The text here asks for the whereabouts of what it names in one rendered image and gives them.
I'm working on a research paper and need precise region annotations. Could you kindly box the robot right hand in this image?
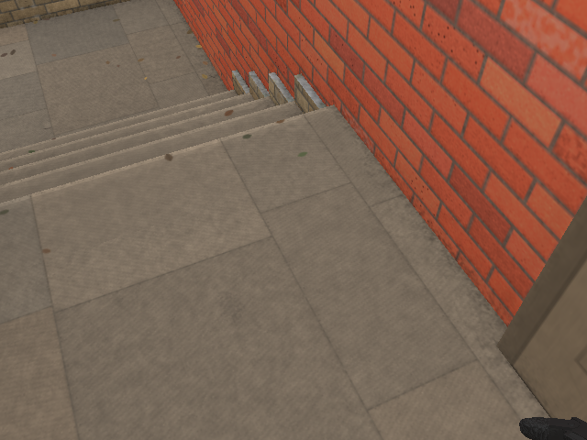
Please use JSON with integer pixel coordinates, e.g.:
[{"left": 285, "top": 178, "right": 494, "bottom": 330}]
[{"left": 519, "top": 417, "right": 587, "bottom": 440}]

